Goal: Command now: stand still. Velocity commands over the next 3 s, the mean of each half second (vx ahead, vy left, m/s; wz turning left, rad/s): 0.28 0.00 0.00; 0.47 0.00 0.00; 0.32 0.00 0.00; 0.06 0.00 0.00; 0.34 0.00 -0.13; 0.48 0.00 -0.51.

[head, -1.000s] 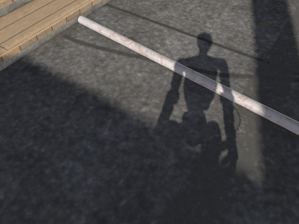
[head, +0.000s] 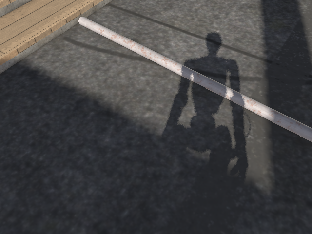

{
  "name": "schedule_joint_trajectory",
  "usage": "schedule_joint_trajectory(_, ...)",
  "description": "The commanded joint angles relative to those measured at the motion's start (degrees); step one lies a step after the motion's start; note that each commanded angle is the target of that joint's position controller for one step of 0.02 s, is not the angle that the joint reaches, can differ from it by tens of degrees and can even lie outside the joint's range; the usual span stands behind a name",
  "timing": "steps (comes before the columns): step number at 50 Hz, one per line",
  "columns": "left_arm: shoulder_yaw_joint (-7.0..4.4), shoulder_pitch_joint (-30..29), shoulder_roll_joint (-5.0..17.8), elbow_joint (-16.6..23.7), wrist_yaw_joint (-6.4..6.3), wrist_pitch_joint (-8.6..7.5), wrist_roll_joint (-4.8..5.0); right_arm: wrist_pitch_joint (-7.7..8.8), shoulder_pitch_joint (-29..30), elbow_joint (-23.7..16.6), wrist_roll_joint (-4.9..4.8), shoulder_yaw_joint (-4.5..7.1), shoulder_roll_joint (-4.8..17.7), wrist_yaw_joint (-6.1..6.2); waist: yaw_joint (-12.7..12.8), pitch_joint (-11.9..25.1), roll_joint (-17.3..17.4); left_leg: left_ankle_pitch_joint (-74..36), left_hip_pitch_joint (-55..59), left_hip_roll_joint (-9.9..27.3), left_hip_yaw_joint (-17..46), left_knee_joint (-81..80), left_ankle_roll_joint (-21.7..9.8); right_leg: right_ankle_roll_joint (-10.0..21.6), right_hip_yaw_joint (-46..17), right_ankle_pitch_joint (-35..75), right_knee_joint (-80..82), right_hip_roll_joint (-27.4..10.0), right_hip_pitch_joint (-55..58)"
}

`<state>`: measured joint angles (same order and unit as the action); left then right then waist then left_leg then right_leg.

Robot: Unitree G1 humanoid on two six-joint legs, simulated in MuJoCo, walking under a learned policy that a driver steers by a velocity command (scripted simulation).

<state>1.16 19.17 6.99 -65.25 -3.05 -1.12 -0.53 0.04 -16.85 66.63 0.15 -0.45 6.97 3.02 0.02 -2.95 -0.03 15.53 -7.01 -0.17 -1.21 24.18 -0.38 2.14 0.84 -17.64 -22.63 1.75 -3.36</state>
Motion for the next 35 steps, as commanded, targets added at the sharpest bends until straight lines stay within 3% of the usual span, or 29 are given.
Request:
schedule_joint_trajectory(1,-0.48,5.7,3.6,-0.4,0.08,0.03,-0.01,0.15,-4.7,0.0,0.06,0.32,3.5,-0.05,0.1,-2.3,-0.2,-16.4,-0.3,5.4,4.4,-2.6,-1.9,0.8,-4.7,18.3,3.3,-6.8,-3.2)
schedule_joint_trajectory(3,-0.64,6.4,3.8,-0.7,0.18,0.2,-0.18,0.05,-5.2,0.1,0.31,0.32,3.4,-0.16,0.3,-2.1,-0.5,-6.2,-1.2,3.8,3.6,-2.6,-2.3,1.6,-4.7,7.0,4.3,-5.6,-3.4)
schedule_joint_trajectory(5,-1.69,7.6,5.9,-0.6,0.44,0.68,-0.33,-0.2,-4.9,-0.6,0.65,0.88,4.0,-0.6,1.0,-4.4,-3.0,10.0,-6.5,0.5,1.2,2.3,-3.6,4.3,-7.4,-12.7,4.9,-5.6,-5.2)
schedule_joint_trajectory(6,-2.23,9.2,7.0,-0.7,0.64,0.91,-0.37,-0.19,-3.9,-1.5,1.06,0.94,3.6,-1.02,1.9,-7.2,-5.1,15.1,-11.9,-0.8,0.2,5.9,-3.8,6.2,-11.7,-22.0,7.3,-8.0,-6.0)
schedule_joint_trajectory(8,-3.17,13.0,9.0,-1.2,0.73,0.85,-0.31,0.51,-0.7,-4.1,2.11,0.74,1.8,-1.74,3.7,-12.4,-8.9,13.8,-21.0,-0.9,-3.8,15.6,-3.9,10.8,-22.7,-32.8,13.6,-16.1,-6.3)
schedule_joint_trajectory(10,-3.45,12.9,8.8,-0.8,0.96,0.03,-0.98,1.75,2.4,-6.8,2.04,1.2,2.7,-2.37,3.8,-13.8,-7.6,12.1,-25.1,2.1,-2.1,22.1,-4.2,13.5,-27.0,-28.0,15.8,-19.9,-7.0)
schedule_joint_trajectory(12,-3.82,11.0,9.2,0.0,1.36,-1.01,-1.24,2.94,2.4,-8.6,1.37,1.67,3.6,-3.25,2.2,-11.5,-6.3,12.5,-25.5,4.0,-0.4,21.0,-4.6,12.8,-24.2,-19.5,14.6,-20.0,-4.7)
schedule_joint_trajectory(14,-3.96,6.9,9.4,1.3,1.56,-1.72,-0.45,3.73,-1.3,-8.4,0.6,2.03,3.0,-3.86,-1.2,-9.1,-5.3,7.3,-14.3,2.6,-2.5,12.4,-4.9,9.9,-16.7,-12.5,11.7,-16.4,-9.1)
schedule_joint_trajectory(15,-3.94,4.1,9.3,2.2,1.67,-1.86,0.09,3.9,-7.0,-6.5,0.24,2.24,2.1,-3.95,-4.3,-7.6,-4.2,2.7,-2.8,0.2,-4.7,6.9,-4.8,8.3,-12.2,-10.7,8.4,-13.4,-15.6)
schedule_joint_trajectory(16,-3.76,3.3,8.6,2.8,1.84,-2.1,-0.08,3.89,-13.9,-3.7,0.17,2.99,2.8,-3.78,-6.7,-5.5,-1.3,2.6,7.8,-2.4,-5.3,4.1,-4.3,7.0,-8.6,-7.7,2.0,-9.9,-20.9)
schedule_joint_trajectory(17,-2.92,1.9,6.0,3.9,2.29,-2.7,-0.4,4.29,-20.9,-2.2,1.07,4.18,6.3,-3.2,-9.9,-3.4,8.3,9.7,15.4,6.0,7.2,-4.2,-5.2,4.8,-1.1,-3.8,-14.3,-4.3,-26.9)
schedule_joint_trajectory(18,-2.38,2.1,3.7,6.8,2.81,-3.0,-0.33,3.95,-27.9,-1.1,0.67,5.56,12.1,-2.96,-10.3,-0.7,21.1,25.3,18.3,19.7,33.7,-16.2,-10.1,2.6,4.8,-11.9,-32.9,1.8,-36.4)
schedule_joint_trajectory(19,-3.21,0.9,6.8,7.3,3.32,-2.8,-2.0,3.13,-22.9,-1.7,0.78,4.76,9.7,-2.79,-6.3,-5.1,12.8,30.3,11.0,21.4,37.4,-18.2,-11.5,3.6,-0.2,-11.5,-42.9,-1.5,-38.4)
schedule_joint_trajectory(20,-3.05,-0.3,5.8,7.8,3.94,-3.01,-1.89,3.21,-16.1,-4.2,0.92,4.29,8.7,-2.97,-3.5,-8.3,6.1,27.1,5.7,20.5,32.6,-18.1,-11.3,4.1,-1.6,-5.4,-45.2,-4.0,-38.9)
schedule_joint_trajectory(21,-2.79,0.2,4.7,7.3,4.28,-3.42,-1.1,3.62,-12.2,-5.6,1.01,4.1,8.5,-3.13,-1.8,-8.7,3.1,18.8,3.0,18.2,26.6,-18.6,-10.7,3.8,-2.2,-0.8,-44.7,-5.5,-37.3)
schedule_joint_trajectory(22,-2.96,0.8,4.4,7.0,4.53,-3.52,-1.0,4.18,-10.6,-6.2,0.91,3.68,7.7,-3.05,-0.4,-7.8,1.8,11.3,2.1,16.3,22.0,-18.8,-10.2,3.3,-2.0,1.9,-43.2,-6.4,-35.2)
schedule_joint_trajectory(23,-3.15,1.4,4.7,6.8,4.68,-3.14,-1.16,4.72,-10.3,-6.1,0.82,3.11,6.2,-2.89,0.5,-6.5,1.6,4.5,2.5,14.4,17.6,-18.7,-9.4,2.6,-1.4,3.7,-41.7,-6.7,-33.8)
schedule_joint_trajectory(27,-3.98,-2.8,5.5,8.1,4.83,-1.52,-1.02,5.97,-17.0,-3.2,0.65,2.2,5.7,-2.51,0.2,-4.4,3.3,-17.7,8.0,11.7,8.3,-16.5,-8.4,1.5,2.0,7.6,-39.7,-5.6,-37.7)
schedule_joint_trajectory(32,-3.41,-17.2,4.7,13.5,4.97,-1.23,-0.55,6.23,-18.7,-2.9,0.9,1.17,5.3,-2.23,-1.8,-6.7,4.5,-30.7,7.1,10.3,3.8,-16.5,-8.5,0.5,5.4,12.8,-25.9,-4.0,-38.7)
schedule_joint_trajectory(35,-2.89,-21.7,4.3,15.4,5.06,-1.38,-0.2,6.56,-19.2,-2.6,0.76,1.16,6.4,-1.74,-2.1,-6.8,5.7,-36.0,7.4,10.7,2.1,-16.2,-8.6,2.0,7.0,15.0,-16.1,-2.4,-32.8)
